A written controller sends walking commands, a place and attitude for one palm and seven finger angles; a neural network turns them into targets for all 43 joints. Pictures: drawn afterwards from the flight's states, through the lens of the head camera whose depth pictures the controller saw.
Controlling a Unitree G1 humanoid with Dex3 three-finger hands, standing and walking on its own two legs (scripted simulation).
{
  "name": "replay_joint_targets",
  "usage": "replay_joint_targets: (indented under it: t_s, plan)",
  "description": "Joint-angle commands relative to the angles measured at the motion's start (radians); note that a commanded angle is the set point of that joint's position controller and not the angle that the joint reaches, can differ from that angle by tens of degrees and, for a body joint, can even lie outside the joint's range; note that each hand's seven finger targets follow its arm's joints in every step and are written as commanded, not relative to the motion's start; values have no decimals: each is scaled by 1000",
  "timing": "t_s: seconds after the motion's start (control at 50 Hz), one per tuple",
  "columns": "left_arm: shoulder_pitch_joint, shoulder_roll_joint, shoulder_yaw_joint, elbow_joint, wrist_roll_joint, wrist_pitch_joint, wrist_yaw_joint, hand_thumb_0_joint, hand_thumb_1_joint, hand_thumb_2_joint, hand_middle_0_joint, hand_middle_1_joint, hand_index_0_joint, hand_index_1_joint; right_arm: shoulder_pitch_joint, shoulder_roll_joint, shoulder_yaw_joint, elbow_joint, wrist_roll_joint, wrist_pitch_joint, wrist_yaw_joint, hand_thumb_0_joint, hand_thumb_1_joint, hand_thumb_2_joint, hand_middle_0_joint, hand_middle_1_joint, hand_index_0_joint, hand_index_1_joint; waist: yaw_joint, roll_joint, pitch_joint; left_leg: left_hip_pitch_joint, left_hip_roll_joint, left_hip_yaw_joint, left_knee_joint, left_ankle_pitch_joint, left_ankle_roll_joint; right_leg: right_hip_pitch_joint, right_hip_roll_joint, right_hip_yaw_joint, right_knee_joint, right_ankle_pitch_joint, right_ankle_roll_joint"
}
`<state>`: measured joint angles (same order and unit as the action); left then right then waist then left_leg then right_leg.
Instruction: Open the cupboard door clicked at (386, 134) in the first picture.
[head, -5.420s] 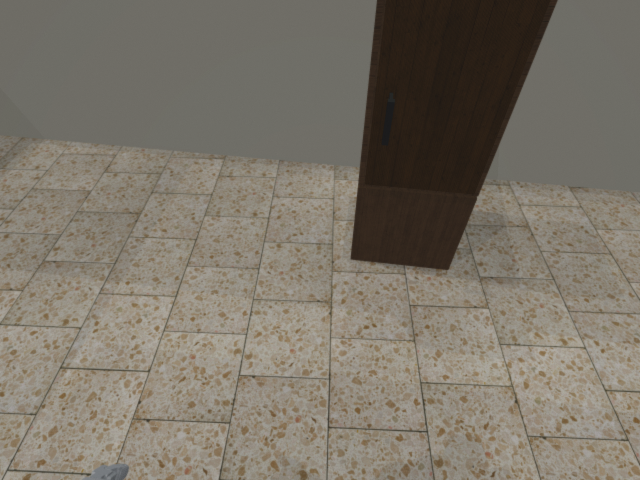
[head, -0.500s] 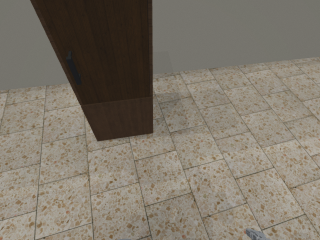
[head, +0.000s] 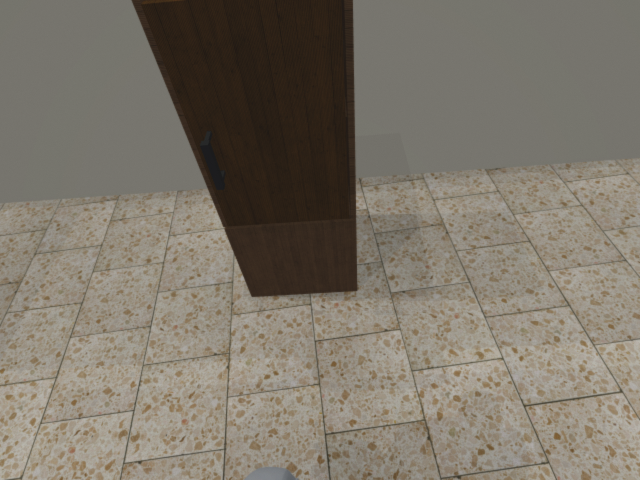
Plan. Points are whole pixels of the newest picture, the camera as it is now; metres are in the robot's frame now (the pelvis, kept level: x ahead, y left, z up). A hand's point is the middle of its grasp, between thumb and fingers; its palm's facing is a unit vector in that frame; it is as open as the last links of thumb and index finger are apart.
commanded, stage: take the last steps up to it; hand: left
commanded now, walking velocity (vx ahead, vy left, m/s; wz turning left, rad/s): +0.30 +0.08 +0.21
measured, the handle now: (214, 161) +0.79 +0.31 -0.09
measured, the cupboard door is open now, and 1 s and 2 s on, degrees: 0 0 0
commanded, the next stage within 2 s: come to a stop and stand still in 0.90 s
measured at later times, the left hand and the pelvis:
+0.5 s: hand out of the picture -0.04 +0.25 -0.18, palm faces +0.16 -0.97 -0.16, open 7.4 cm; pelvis +0.04 +0.07 +0.00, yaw +5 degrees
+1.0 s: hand (203, 372) +0.31 +0.24 -0.17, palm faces +0.10 -0.98 -0.19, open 7.4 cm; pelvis +0.22 +0.06 -0.01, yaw +6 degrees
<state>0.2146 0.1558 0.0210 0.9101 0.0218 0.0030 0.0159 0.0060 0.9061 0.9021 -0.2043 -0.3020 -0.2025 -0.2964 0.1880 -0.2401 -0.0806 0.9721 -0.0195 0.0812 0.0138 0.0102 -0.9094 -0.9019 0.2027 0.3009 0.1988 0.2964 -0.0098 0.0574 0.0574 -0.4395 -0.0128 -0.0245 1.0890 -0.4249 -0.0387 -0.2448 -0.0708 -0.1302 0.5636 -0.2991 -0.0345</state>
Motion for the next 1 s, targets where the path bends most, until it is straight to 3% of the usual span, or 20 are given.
replay_joint_targets:
  t_s: [0.0, 0.08, 0.18, 0.24, 0.3, 0.32, 0.36, 0.38, 0.4, 0.48, 0.6, 0.74, 0.76, 0.8, 0.82, 0.84, 0.86, 0.88, 0.92, 0.98]
  plan:
    - [41, 190, 52, -33, 2, -25, 19, 0, 900, 900, -200, -300, -200, -300, 2, -53, -5, -43, -3, -27, 1, 0, -900, -900, 200, 300, 200, 300, 23, -220, -41, -72, 45, -1, 55, 61, -21, 84, -233, 165, -271, 266, -64]
    - [146, 194, 60, 29, 7, -38, 14, 0, 900, 900, -200, -300, -200, -300, -63, -42, 4, -48, -11, -39, 12, 0, -900, -900, 200, 300, 200, 300, 74, -199, -20, -116, 76, 37, -86, 46, -20, 170, -274, 226, -344, 19, -79]
    - [199, 206, 61, 90, 14, -51, 6, 0, 900, 900, -200, -300, -200, -300, -100, -25, 13, -52, -7, -58, 23, 0, -900, -900, 200, 300, 200, 300, 92, -209, -1, -83, 95, 75, -260, 21, 3, 172, -308, 242, -396, -121, -104]
    - [185, 221, 63, 117, 16, -49, 2, 0, 900, 900, -200, -300, -200, -300, -66, -6, 21, -44, -2, -71, 25, 0, -900, -900, 200, 300, 200, 300, 75, -220, -6, 27, 83, 115, -388, 15, 22, 116, -296, 188, -386, -132, -97]
    - [145, 207, 60, 137, 5, -37, -4, 0, 900, 900, -200, -300, -200, -300, 63, 1, 26, 4, -3, -85, 16, 0, -900, -900, 200, 300, 200, 300, 10, -180, -11, 303, 46, 193, -612, 127, 32, -57, -219, 92, -314, -230, -44]
    - [135, 183, 54, 137, 1, -32, -8, 0, 900, 900, -200, -300, -200, -300, 130, -27, 21, 31, -1, -92, 7, 0, -900, -900, 200, 300, 200, 300, -23, -90, -10, 432, 54, 176, -658, 106, 35, -158, -176, 46, -240, -262, -14]
    - [80, 77, 30, 85, -1, -28, -21, 0, 900, 900, -200, -300, -200, -300, 295, -173, -12, 64, -11, -98, -14, 0, -900, -900, 200, 300, 200, 300, -92, 272, 22, 497, 374, -295, -925, -246, 161, -410, 4, -89, 225, -268, 60]
    - [26, 88, 27, 62, 8, -25, -17, 0, 900, 900, -200, -300, -200, -300, 301, -174, -10, 74, -11, -102, -23, 0, -900, -900, 200, 300, 200, 300, -100, 238, 55, 449, 423, -376, -979, -279, 206, -459, -17, 5, 387, -270, 42]
    - [-2, 92, 32, 68, 9, -24, -19, 0, 900, 900, -200, -300, -200, -300, 257, -143, 1, 73, -8, -104, -31, 0, -900, -900, 200, 300, 200, 300, -79, 183, 98, 386, 415, -347, -987, -247, 217, -479, -43, 54, 493, -211, 35]
    - [97, 71, 34, 136, 9, -23, -36, 0, 900, 900, -200, -300, -200, -300, 167, -40, 28, 60, 2, -140, -39, 0, -900, -900, 200, 300, 200, 300, 6, 29, 81, 328, 286, -77, -958, 168, 182, -377, -69, 73, 534, 19, 55]
    - [21, 64, 37, 109, 4, -14, -32, 0, 900, 900, -200, -300, -200, -300, 252, -23, 31, 115, 8, -161, -48, 0, -900, -900, 200, 300, 200, 300, 9, 20, 74, 443, 284, -10, -933, 486, 216, -445, -68, 71, 438, 88, 75]
    - [-152, 38, 32, 42, -2, -28, -35, 0, 900, 900, -200, -300, -200, -300, 339, -17, 28, 170, -10, -153, -53, 0, -900, -900, 200, 300, 200, 300, -36, 51, 115, 475, 281, 47, -838, 722, 197, -338, -8, 11, 137, 63, 17]
    - [-140, 45, 33, 43, -3, -33, -33, 0, 900, 900, -200, -300, -200, -300, 339, -19, 28, 175, -10, -150, -52, 0, -900, -900, 200, 300, 200, 300, -27, 48, 108, 451, 288, 49, -800, 793, 192, -272, 10, 2, 106, 45, 6]
    - [27, 65, 43, 91, -1, -42, -29, 0, 900, 900, -200, -300, -200, -300, 300, -41, 25, 174, -2, -148, -52, 0, -900, -900, 200, 300, 200, 300, 56, 38, 25, 423, 260, 92, -632, 935, 163, -53, 63, -32, 29, 104, -17]
    - [150, 101, 53, 130, 3, -52, -25, 0, 900, 900, -200, -300, -200, -300, 291, -39, 25, 169, 5, -149, -49, 0, -900, -900, 200, 300, 200, 300, 110, -1, -38, 336, 218, 117, -471, 883, 133, 143, 61, -20, -32, 183, -28]
    - [280, 184, 76, 166, 10, -69, -13, 0, 900, 900, -200, -300, -200, -300, 316, -2, 29, 158, 16, -153, -40, 0, -900, -900, 200, 300, 200, 300, 149, -142, -160, 130, 137, 158, -197, 599, 91, 401, -131, 208, -52, 321, -100]
    - [342, 271, 90, 174, -3, -70, -5, 0, 900, 900, -200, -300, -200, -300, 356, 37, 33, 130, 24, -153, -40, 0, -900, -900, 200, 300, 200, 300, 122, -282, -245, -48, 6, 149, 155, -134, 54, 492, -410, 587, -179, 558, -229]
    - [269, 269, 90, 154, -15, -62, -2, 0, 900, 900, -200, -300, -200, -300, 305, 23, 26, 123, 25, -141, -42, 0, -900, -900, 200, 300, 200, 300, 118, -201, -225, -49, 49, 24, 247, -146, 70, 355, -406, 576, -253, 344, -254]
    - [92, 177, 65, 108, -13, -56, 6, 0, 900, 900, -200, -300, -200, -300, 207, 41, 25, 97, 7, -126, -31, 0, -900, -900, 200, 300, 200, 300, 65, -110, -20, -106, 125, 1, 246, -4, 71, 77, -333, 448, -330, 64, -204]
    - [12, 93, 39, 99, -3, -68, 11, 0, 900, 900, -200, -300, -200, -300, 277, 88, 34, 121, -6, -98, -25, 0, -900, -900, 200, 300, 200, 300, -23, -137, -14, 0, 143, 35, 54, 78, 41, -78, -229, 199, -354, 204, -132]
